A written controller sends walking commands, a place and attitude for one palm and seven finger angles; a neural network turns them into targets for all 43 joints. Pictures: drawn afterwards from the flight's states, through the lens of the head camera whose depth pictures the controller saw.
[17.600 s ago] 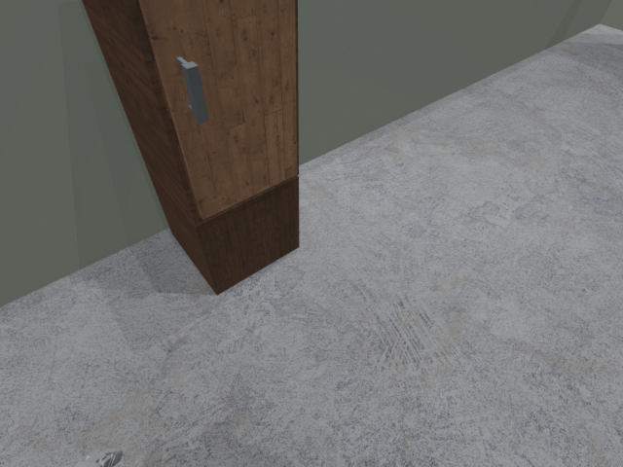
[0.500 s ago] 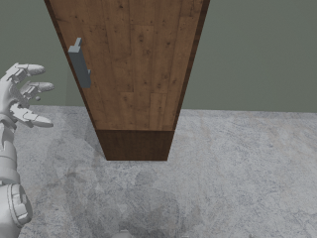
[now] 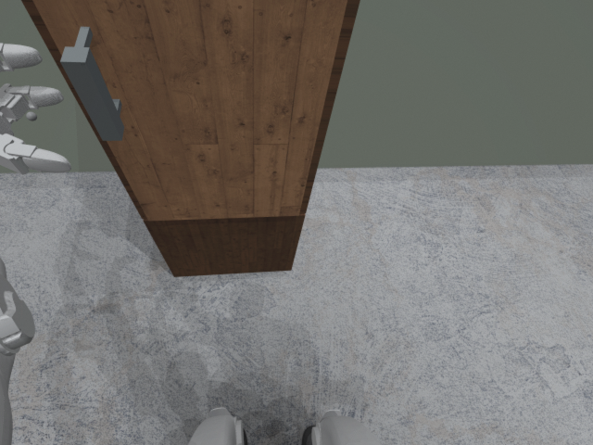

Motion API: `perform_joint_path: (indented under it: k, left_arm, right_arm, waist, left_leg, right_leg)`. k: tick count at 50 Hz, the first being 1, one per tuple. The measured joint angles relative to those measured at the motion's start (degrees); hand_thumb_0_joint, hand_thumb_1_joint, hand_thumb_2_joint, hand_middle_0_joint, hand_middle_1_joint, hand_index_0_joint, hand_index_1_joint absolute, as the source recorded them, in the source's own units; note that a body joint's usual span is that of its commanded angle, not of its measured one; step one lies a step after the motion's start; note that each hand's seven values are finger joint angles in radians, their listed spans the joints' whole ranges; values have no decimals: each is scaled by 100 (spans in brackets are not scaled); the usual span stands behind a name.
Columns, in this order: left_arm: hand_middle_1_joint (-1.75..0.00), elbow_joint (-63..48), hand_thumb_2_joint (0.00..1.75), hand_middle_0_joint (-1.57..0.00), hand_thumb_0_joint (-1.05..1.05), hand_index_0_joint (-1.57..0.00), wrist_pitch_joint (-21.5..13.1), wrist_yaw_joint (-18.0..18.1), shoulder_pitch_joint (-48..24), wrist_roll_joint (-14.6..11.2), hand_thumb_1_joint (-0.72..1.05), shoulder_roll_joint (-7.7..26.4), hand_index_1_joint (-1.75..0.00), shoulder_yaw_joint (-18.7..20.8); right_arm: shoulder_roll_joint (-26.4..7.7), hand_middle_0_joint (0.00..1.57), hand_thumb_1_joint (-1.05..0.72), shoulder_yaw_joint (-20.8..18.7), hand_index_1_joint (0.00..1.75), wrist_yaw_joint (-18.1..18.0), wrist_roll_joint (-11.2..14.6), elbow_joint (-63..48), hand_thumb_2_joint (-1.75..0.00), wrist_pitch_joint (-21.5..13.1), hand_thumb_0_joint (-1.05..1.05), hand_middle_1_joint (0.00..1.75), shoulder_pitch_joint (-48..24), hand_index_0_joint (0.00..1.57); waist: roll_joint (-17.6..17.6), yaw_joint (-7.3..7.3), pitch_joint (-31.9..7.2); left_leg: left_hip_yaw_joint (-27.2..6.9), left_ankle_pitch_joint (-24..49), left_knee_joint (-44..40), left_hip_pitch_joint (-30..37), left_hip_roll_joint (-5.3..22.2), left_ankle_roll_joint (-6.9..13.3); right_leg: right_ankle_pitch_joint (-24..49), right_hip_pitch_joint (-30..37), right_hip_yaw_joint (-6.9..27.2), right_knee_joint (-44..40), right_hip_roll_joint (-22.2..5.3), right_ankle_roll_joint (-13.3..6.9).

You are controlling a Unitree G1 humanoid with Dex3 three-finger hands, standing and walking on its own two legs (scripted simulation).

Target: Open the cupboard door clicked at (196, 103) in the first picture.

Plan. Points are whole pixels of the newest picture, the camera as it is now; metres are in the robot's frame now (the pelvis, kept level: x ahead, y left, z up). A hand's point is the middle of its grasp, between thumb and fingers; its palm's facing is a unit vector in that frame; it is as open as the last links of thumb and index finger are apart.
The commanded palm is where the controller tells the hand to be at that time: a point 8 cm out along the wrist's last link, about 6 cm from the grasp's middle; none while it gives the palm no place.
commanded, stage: move the hooked fingers beside the handle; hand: left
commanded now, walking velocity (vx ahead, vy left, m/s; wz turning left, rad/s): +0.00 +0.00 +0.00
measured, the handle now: (99, 86) +0.56 +0.23 +0.10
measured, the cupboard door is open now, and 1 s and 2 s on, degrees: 0 0 0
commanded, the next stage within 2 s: slide the fingers in behind the handle in 0.94 s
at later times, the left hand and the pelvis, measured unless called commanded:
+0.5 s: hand (25, 108) +0.51 +0.30 +0.11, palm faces +0.05 -1.00 +0.01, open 14.0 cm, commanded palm +0.49 +0.33 +0.11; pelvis +0.02 +0.00 +0.00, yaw -1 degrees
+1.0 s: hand (39, 107) +0.51 +0.28 +0.11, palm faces +0.04 -1.00 +0.00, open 14.0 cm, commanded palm +0.50 +0.33 +0.10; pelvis +0.01 +0.00 -0.01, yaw -1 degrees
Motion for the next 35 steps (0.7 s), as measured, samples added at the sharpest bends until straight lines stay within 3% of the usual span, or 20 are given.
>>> perform_joint_path:
  k: [10, 15, 23, 35]
  left_arm:
    - [-120, 324, 30, -30, -1, -30, 156, -59, -479, 196, -50, 517, -120, 226]
    - [-120, 233, 30, -30, -1, -30, 188, -153, -321, 186, -50, 624, -120, 402]
    - [-120, -62, 30, -30, -1, -30, 156, -241, 118, 35, -50, 459, -120, 547]
    - [-120, -111, 30, -30, -1, -30, 135, -127, -16, -41, -50, 60, -120, 4]
  right_arm:
    - [-36, 21, -91, 26, 30, 1, -26, -15, -89, 241, 1, 30, 242, 21]
    - [-22, 21, -91, 6, 30, 42, -39, -99, -89, 352, 1, 30, 336, 21]
    - [38, 21, -91, -27, 30, 137, -34, -164, -89, 456, 1, 30, 315, 21]
    - [54, 21, -91, -25, 30, 122, -19, -172, -89, 438, 1, 30, -119, 21]
  waist:
    - [26, -220, 2]
    - [37, -247, -29]
    - [23, -120, -90]
    - [8, 16, -156]
  left_leg:
    - [-4, -75, 121, -325, 100, -26]
    - [35, -121, 124, -362, 144, -29]
    - [40, -184, 88, -237, 145, -20]
    - [-94, -222, 182, -204, 50, 6]
  right_leg:
    - [-16, -313, 11, 44, 97, -26]
    - [-22, -360, 56, 16, 139, -27]
    - [-56, -216, 67, -65, 146, -14]
    - [-124, -89, -67, -29, 68, 17]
